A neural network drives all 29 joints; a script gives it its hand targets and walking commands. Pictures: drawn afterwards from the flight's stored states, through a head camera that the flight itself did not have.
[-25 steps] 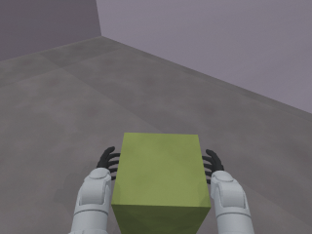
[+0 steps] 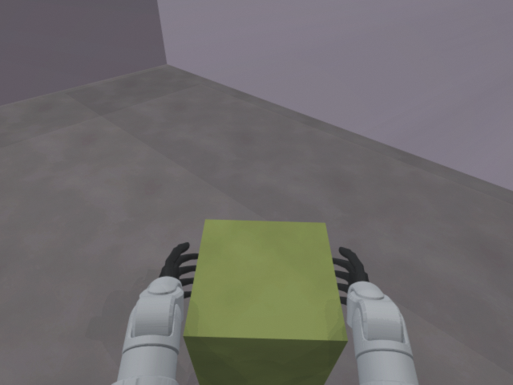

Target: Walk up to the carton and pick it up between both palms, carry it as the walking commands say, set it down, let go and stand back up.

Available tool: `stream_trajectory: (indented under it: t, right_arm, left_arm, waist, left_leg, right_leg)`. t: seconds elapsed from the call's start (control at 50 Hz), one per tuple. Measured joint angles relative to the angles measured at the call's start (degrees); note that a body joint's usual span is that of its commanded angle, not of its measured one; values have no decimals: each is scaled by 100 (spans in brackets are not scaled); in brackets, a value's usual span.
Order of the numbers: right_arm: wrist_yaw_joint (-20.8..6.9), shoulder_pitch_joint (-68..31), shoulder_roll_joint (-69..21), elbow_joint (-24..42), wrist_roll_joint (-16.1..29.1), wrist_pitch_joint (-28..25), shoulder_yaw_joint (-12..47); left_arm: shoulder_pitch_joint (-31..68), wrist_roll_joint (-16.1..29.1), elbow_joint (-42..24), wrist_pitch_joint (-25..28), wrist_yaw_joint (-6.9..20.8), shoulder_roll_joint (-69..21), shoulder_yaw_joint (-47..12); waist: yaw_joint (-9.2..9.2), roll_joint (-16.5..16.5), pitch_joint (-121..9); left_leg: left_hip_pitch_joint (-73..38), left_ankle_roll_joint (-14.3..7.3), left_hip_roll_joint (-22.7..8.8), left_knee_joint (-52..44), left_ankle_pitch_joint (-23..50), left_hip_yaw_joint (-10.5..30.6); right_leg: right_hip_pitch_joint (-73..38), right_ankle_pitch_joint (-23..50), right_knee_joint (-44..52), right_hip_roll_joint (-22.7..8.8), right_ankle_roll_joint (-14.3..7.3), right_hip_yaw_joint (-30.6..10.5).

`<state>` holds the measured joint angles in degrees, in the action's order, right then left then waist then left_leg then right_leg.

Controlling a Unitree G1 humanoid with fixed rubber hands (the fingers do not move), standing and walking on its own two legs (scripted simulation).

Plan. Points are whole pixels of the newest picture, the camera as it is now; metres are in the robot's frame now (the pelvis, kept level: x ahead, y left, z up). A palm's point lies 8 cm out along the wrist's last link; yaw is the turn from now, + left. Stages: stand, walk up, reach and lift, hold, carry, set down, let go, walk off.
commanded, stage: hold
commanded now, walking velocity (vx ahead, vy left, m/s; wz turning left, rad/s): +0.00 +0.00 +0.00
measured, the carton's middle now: (262, 309) +0.30 +0.00 -0.03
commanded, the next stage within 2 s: carry in 1.06 s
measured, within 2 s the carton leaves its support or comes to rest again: neither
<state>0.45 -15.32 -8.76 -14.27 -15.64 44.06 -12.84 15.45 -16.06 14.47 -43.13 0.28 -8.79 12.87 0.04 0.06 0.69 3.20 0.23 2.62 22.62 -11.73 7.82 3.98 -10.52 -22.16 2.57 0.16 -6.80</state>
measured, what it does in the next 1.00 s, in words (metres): stands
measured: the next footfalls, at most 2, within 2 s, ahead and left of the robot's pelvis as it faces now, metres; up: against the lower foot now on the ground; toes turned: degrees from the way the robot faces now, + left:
left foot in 1.60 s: +0.06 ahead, +0.00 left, +0.00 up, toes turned -9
right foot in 1.96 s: -0.10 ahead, -0.33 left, +0.00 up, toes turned -40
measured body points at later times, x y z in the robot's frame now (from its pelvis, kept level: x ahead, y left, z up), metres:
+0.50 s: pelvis +0.01 +0.00 +0.00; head -0.04 +0.00 +0.45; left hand +0.30 +0.15 +0.04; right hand +0.30 -0.15 +0.04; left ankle +0.02 +0.12 -0.74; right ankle +0.03 -0.12 -0.74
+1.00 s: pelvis +0.00 +0.00 +0.00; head -0.04 +0.00 +0.45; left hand +0.30 +0.15 +0.04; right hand +0.30 -0.15 +0.04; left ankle +0.02 +0.12 -0.74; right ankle +0.03 -0.12 -0.74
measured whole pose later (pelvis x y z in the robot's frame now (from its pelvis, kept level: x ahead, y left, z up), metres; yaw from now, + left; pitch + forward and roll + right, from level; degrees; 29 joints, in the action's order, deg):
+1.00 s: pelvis +0.00 +0.00 +0.00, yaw +0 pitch -7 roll +0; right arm 0.6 -14.1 -8.5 -12.3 -15.3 44.4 -11.4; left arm 14.0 -15.4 12.5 -43.5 0.1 -8.5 11.7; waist 0.5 0.3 1.0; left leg 3.0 0.2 2.5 21.8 -11.4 7.5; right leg 3.8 -10.4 -21.5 2.4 0.1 -6.4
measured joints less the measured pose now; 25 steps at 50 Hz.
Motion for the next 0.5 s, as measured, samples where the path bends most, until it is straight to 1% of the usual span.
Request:
stream_trajectory:
  t: [0.18,0.5]
  right_arm:
    - [-6,-35,-8,1,-13,-1,-18]
    - [19,181,39,225,47,49,192]
  left_arm:
    - [28,-18,-9,0,11,-7,24]
    - [-200,68,-246,-55,-21,43,-168]
  waist:
    - [6,-4,11]
    - [14,11,12]
  left_leg:
    - [-6,-2,-1,5,-6,-11]
    - [-77,-4,-17,-123,10,-20]
  right_leg:
    - [-3,-10,-11,-4,-1,9]
    - [-70,-1,105,-10,-10,20]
